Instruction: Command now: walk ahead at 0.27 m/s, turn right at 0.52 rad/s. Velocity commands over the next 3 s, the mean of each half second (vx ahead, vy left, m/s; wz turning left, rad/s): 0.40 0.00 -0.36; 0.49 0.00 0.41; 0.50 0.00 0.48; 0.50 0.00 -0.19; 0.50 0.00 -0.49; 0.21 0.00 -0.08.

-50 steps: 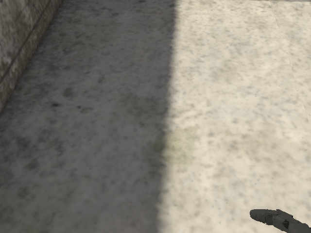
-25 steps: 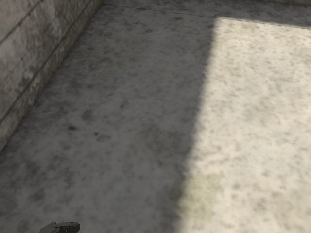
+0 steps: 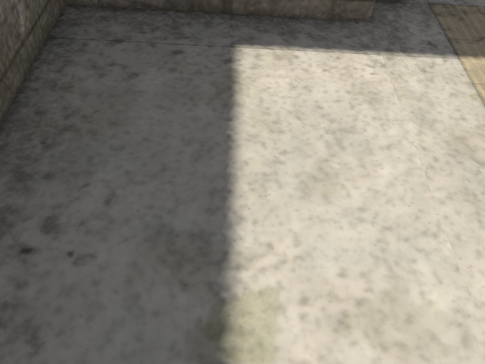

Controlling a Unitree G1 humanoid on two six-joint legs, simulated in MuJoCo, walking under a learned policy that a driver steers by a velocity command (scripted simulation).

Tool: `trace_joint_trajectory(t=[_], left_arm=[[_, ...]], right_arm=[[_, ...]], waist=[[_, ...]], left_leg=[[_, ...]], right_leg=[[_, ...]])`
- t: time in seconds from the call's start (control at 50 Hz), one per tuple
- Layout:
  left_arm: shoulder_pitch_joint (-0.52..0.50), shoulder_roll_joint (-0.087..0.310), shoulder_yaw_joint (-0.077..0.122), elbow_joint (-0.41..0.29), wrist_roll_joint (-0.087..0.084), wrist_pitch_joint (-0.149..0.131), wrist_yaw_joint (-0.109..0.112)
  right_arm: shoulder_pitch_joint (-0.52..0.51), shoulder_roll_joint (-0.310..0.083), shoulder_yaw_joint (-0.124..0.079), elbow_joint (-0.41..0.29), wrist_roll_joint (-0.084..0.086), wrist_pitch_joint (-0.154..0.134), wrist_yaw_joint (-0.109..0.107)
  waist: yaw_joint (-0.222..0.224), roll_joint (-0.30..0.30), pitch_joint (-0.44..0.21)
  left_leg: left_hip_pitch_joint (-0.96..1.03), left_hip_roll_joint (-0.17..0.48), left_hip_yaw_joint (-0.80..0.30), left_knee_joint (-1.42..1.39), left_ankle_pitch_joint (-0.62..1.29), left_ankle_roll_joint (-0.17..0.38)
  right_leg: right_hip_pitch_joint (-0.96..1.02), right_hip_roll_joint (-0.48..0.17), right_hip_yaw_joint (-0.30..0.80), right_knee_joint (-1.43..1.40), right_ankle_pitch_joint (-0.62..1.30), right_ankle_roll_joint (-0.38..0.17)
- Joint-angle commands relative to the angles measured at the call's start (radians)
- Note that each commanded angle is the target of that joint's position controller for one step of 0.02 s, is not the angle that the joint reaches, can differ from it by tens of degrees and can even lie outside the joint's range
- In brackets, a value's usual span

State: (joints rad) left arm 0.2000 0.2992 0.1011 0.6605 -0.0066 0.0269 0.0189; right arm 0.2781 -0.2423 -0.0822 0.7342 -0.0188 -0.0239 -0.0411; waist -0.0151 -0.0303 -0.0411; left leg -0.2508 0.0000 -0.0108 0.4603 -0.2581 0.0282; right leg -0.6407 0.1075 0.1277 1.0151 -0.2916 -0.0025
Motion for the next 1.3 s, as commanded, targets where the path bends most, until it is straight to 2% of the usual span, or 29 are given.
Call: trace_joint_trajectory(t=[0.02, 0.06, 0.14, 0.28, 0.34, 0.38, 0.4, 0.42, 0.44, 0.46, 0.5, 0.54, 0.58, 0.66, 0.78, 0.82, 0.86, 0.9, 0.92, 0.94, 0.96, 0.98, 1.0, 1.02, 1.04, 1.1, 1.16, 1.22, 1.3], left_arm=[[0.002, 0.06, 0.016, -0.055, 0.005, -0.021, -0.011], [-0.031, 0.054, 0.013, -0.068, -0.005, -0.028, -0.009], [-0.107, 0.043, 0.004, -0.102, -0.012, -0.037, -0.012], [-0.196, 0.003, -0.023, -0.151, -0.018, -0.046, -0.058], [-0.181, 0.004, -0.027, -0.156, -0.019, -0.058, -0.069], [0.029, 0.059, 0.01, -0.093, -0.016, -0.069, -0.064], [0.192, 0.126, 0.04, -0.051, -0.009, -0.068, -0.052], [0.298, 0.238, 0.052, -0.045, 0.007, -0.067, -0.03], [0.306, 0.222, 0.043, -0.068, 0.02, -0.083, -0.029], [0.266, 0.152, 0.022, -0.058, 0.015, -0.095, -0.036], [0.132, 0.066, -0.005, -0.051, 0.001, -0.102, -0.041], [0.06, 0.024, -0.015, -0.043, 0.012, -0.119, -0.041], [0.061, 0.024, -0.011, -0.015, 0.018, -0.14, -0.036], [0.08, 0.039, -0.004, 0.034, 0.023, -0.145, -0.016], [0.149, 0.086, 0.009, 0.095, 0.007, -0.128, 0.005], [0.155, 0.103, 0.014, 0.108, 0.0, -0.113, 0.009], [0.146, 0.138, 0.021, 0.109, -0.006, -0.098, 0.016], [0.123, 0.175, 0.029, 0.103, -0.011, -0.082, 0.023], [0.093, 0.177, 0.027, 0.094, -0.02, -0.081, 0.023], [0.102, 0.128, 0.008, 0.073, -0.002, -0.094, 0.022], [0.184, -0.003, -0.036, 0.019, 0.015, -0.126, 0.003], [0.089, 0.08, -0.023, 0.001, -0.013, -0.171, -0.019], [0.014, 0.101, -0.021, -0.029, -0.042, -0.184, -0.024], [-0.001, 0.085, -0.025, -0.033, -0.026, -0.187, -0.018], [-0.005, 0.093, -0.018, -0.025, 0.004, -0.179, -0.011], [0.028, 0.081, -0.015, -0.024, 0.024, -0.143, -0.009], [-0.068, 0.04, -0.034, -0.052, 0.031, -0.128, -0.004], [-0.186, 0.017, -0.047, -0.072, 0.02, -0.132, -0.014], [-0.247, 0.059, -0.033, -0.091, 0.0, -0.146, -0.033]], right_arm=[[-0.065, -0.116, -0.02, -0.082, 0.014, -0.04, -0.008], [-0.002, -0.111, -0.019, -0.067, -0.001, -0.049, -0.001], [0.076, -0.137, -0.027, -0.043, -0.003, -0.054, 0.002], [0.09, -0.197, -0.044, -0.002, 0.025, -0.049, 0.013], [0.102, -0.209, -0.043, 0.037, 0.054, -0.042, 0.033], [0.068, -0.215, -0.036, 0.052, 0.067, -0.036, 0.039], [0.072, -0.171, -0.017, 0.053, 0.059, -0.044, 0.041], [0.072, -0.041, 0.026, -0.001, 0.01, -0.058, 0.051], [0.09, -0.097, 0.012, 0.002, 0.05, -0.088, 0.051], [0.03, -0.173, -0.012, -0.008, 0.078, -0.092, 0.051], [-0.027, -0.156, -0.009, -0.013, 0.05, -0.081, 0.046], [0.025, -0.133, -0.013, 0.01, 0.045, -0.054, 0.048], [0.042, -0.092, -0.007, 0.023, 0.05, -0.032, 0.048], [-0.044, -0.072, -0.003, -0.007, 0.043, -0.023, 0.048], [-0.254, -0.035, 0.021, -0.088, 0.041, -0.029, 0.092], [-0.287, -0.044, 0.02, -0.118, 0.042, -0.03, 0.106], [-0.268, -0.074, 0.006, -0.137, 0.041, -0.026, 0.112], [-0.129, -0.132, -0.022, -0.123, 0.047, -0.018, 0.109], [0.028, -0.187, -0.052, -0.091, 0.046, -0.016, 0.097], [0.155, -0.263, -0.076, -0.065, 0.039, -0.005, 0.074], [0.094, -0.333, -0.081, -0.094, 0.045, -0.018, 0.069], [0.132, -0.254, -0.058, -0.101, 0.034, -0.024, 0.069], [0.091, -0.2, -0.045, -0.101, 0.031, -0.033, 0.067], [0.023, -0.171, -0.034, -0.109, 0.037, -0.04, 0.071], [-0.035, -0.135, -0.023, -0.12, 0.039, -0.044, 0.069], [-0.07, -0.141, -0.021, -0.131, 0.029, -0.049, 0.055], [-0.035, -0.181, -0.03, -0.11, 0.033, -0.045, 0.036], [0.011, -0.185, -0.031, -0.091, 0.044, -0.031, 0.028], [0.068, -0.179, -0.029, -0.073, 0.049, -0.021, 0.028]], waist=[[0.019, 0.137, 0.041], [-0.012, 0.14, 0.062], [-0.059, 0.165, 0.097], [-0.083, 0.166, 0.131], [-0.052, 0.163, 0.144], [0.083, 0.131, 0.041], [0.158, 0.075, -0.091], [0.145, -0.228, -0.21], [0.164, -0.257, -0.329], [0.16, -0.157, -0.211], [0.082, -0.082, -0.058], [0.017, -0.104, -0.004], [-0.006, -0.056, 0.018], [-0.001, -0.027, 0.076], [0.072, -0.004, 0.144], [0.07, -0.013, 0.143], [0.04, -0.053, 0.09], [-0.047, -0.097, 0.0], [-0.136, -0.071, -0.076], [-0.173, 0.057, -0.156], [-0.04, 0.3, -0.26], [-0.116, 0.174, -0.338], [-0.102, 0.109, -0.199], [-0.04, -0.008, -0.087], [-0.005, -0.019, -0.049], [0.044, 0.031, -0.001], [0.021, 0.051, 0.029], [-0.035, 0.101, 0.022], [-0.062, 0.132, 0.006]], left_leg=[[0.132, 0.251, -0.24, -0.287, -0.16, 0.103], [0.16, 0.237, -0.167, -0.29, -0.126, 0.1], [0.224, 0.262, -0.107, -0.313, -0.063, 0.12], [0.201, 0.31, 0.03, -0.302, 0.038, 0.124], [0.169, 0.324, 0.026, -0.262, 0.11, 0.138], [0.098, 0.278, 0.078, -0.022, 0.457, 0.111], [-0.038, 0.214, 0.134, 0.231, 0.461, 0.065], [-0.397, 0.083, 0.134, 0.654, -0.199, -0.001], [-0.538, -0.014, -0.097, 0.862, -0.339, -0.01], [-0.608, 0.035, -0.137, 0.915, -0.256, -0.002], [-0.575, 0.12, -0.095, 0.832, -0.074, 0.006], [-0.481, 0.139, -0.1, 0.781, 0.044, -0.002], [-0.478, 0.124, -0.112, 0.767, 0.089, -0.012], [-0.537, 0.091, -0.126, 0.588, 0.238, -0.024], [-0.511, 0.076, 0.001, 0.263, 0.342, 0.02], [-0.5, 0.056, 0.045, 0.214, 0.272, 0.046], [-0.402, 0.0, 0.109, 0.205, 0.165, 0.082], [-0.207, -0.064, 0.143, 0.194, 0.068, 0.131], [0.034, -0.095, 0.126, 0.097, 0.137, 0.171], [0.345, 0.04, -0.109, 0.075, 0.174, 0.229], [0.647, 0.304, -0.724, -0.052, 0.058, 0.456], [0.662, 0.316, -0.808, -0.159, -0.036, 0.441], [0.545, 0.286, -0.656, -0.168, -0.012, 0.382], [0.368, 0.239, -0.537, -0.175, 0.093, 0.336], [0.251, 0.199, -0.451, -0.186, 0.182, 0.308], [0.056, 0.148, -0.358, -0.231, 0.332, 0.302], [-0.049, 0.094, -0.264, -0.227, 0.378, 0.268], [-0.074, 0.042, -0.232, -0.186, 0.274, 0.212], [0.038, 0.092, -0.341, -0.107, 0.158, 0.193]], right_leg=[[-0.219, -0.083, -0.005, 0.244, 0.087, 0.026], [-0.254, -0.107, -0.018, 0.243, 0.134, 0.041], [-0.278, -0.141, -0.022, 0.091, 0.183, 0.069], [-0.087, -0.184, -0.132, -0.218, 0.108, 0.02], [0.076, -0.149, -0.181, -0.355, -0.011, -0.049], [0.419, -0.073, -0.237, -0.515, 0.087, -0.1], [0.705, -0.117, -0.165, -0.493, 0.125, -0.127], [0.997, -0.426, 0.258, -0.531, 0.154, -0.216], [1.003, -0.56, 0.591, -0.683, 0.083, -0.331], [0.919, -0.524, 0.439, -0.691, 0.092, -0.294], [0.691, -0.423, 0.189, -0.726, 0.12, -0.216], [0.561, -0.366, 0.05, -0.788, 0.257, -0.183], [0.532, -0.36, -0.035, -0.817, 0.406, -0.176], [0.539, -0.34, -0.168, -0.849, 0.494, -0.152], [0.646, -0.364, -0.283, -0.858, 0.548, -0.112], [0.716, -0.379, -0.311, -0.803, 0.688, -0.105], [0.764, -0.382, -0.335, -0.691, 1.005, -0.094], [0.764, -0.379, -0.341, -0.467, 1.231, -0.087], [0.668, -0.341, -0.357, -0.253, 1.155, -0.064], [0.393, -0.27, -0.346, 0.074, 0.661, -0.026], [-0.04, -0.029, -0.2, 0.464, -0.262, 0.037], [-0.144, -0.07, 0.013, 0.511, -0.242, 0.009], [-0.18, -0.12, 0.006, 0.444, -0.161, -0.013], [-0.144, -0.166, -0.009, 0.33, -0.098, -0.016], [-0.083, -0.2, -0.018, 0.237, -0.063, -0.007], [0.01, -0.218, -0.047, 0.125, -0.014, 0.038], [0.031, -0.196, -0.083, -0.081, 0.127, 0.078], [0.118, -0.139, -0.096, -0.327, 0.325, 0.083], [0.149, -0.107, -0.065, -0.469, 0.323, 0.063]])
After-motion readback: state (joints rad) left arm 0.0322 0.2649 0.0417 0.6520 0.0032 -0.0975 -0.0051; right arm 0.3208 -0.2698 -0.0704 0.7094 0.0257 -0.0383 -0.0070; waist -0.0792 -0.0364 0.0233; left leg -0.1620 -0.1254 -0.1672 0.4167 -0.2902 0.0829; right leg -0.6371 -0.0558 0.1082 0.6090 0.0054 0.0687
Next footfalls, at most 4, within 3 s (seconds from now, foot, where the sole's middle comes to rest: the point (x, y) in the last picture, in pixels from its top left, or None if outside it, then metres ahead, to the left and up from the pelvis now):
0.40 right None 0.18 -0.22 -0.78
0.94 left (255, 361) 0.53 -0.05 -0.78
1.40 right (300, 268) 0.83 -0.21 -0.78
1.86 left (206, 229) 0.97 0.10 -0.78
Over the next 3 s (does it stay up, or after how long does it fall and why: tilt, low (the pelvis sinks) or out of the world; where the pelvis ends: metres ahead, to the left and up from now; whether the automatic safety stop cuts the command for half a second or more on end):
stays up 1.38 -0.06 -0.01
